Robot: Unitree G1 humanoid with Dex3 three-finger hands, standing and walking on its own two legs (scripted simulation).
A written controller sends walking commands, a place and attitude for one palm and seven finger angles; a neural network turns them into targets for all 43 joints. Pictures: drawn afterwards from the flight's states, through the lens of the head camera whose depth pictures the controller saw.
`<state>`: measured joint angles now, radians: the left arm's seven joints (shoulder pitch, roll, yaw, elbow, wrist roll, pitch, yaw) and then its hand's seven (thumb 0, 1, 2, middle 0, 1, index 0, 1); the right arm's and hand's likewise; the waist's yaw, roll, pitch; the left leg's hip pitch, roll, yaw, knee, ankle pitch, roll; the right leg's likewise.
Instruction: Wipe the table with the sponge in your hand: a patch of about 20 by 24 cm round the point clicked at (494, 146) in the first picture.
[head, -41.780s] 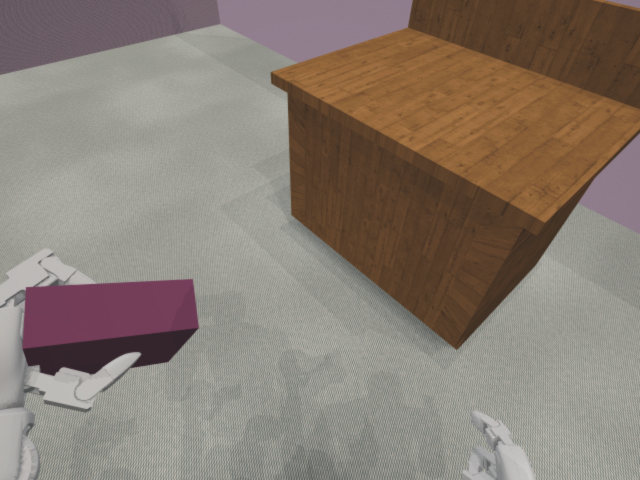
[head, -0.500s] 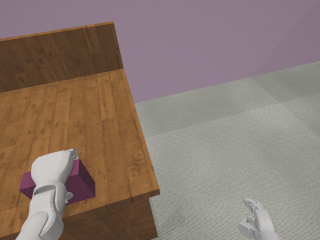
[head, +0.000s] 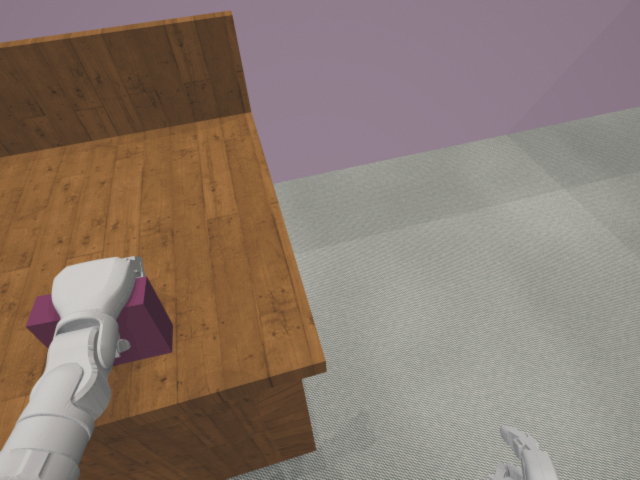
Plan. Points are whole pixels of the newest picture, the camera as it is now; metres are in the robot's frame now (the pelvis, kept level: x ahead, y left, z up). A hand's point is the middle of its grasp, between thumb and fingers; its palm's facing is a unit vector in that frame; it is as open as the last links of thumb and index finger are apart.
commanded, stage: wipe forward along the middle lane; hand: left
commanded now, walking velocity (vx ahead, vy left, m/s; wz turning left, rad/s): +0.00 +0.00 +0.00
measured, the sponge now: (115, 334) +0.28 +0.34 -0.01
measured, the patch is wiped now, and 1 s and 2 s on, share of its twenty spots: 1.00 1.00 1.00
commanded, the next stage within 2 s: slide back across to the first lane in 1.22 s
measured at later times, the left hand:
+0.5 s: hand (123, 276) +0.34 +0.34 +0.04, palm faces -0.09 +0.05 -0.99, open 9.1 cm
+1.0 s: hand (123, 251) +0.39 +0.37 +0.04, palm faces -0.12 +0.06 -0.99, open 9.1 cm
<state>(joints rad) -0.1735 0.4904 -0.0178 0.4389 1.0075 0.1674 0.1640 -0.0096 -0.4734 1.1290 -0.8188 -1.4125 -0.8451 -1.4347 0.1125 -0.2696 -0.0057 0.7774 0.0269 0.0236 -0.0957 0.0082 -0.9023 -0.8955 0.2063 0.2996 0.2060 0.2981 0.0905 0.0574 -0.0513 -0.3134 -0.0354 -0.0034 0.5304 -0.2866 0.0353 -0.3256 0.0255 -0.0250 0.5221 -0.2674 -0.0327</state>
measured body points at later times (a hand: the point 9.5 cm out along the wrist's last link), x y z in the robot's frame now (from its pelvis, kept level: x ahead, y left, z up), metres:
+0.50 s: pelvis -0.01 +0.01 -0.01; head +0.03 -0.01 +0.44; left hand +0.35 +0.34 +0.09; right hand +0.12 -0.25 -0.14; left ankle -0.01 +0.10 -0.73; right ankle +0.00 -0.10 -0.73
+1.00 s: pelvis +0.00 +0.01 -0.01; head +0.06 +0.01 +0.43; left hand +0.39 +0.36 +0.09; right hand +0.08 -0.27 -0.14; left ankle -0.01 +0.10 -0.73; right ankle +0.00 -0.10 -0.73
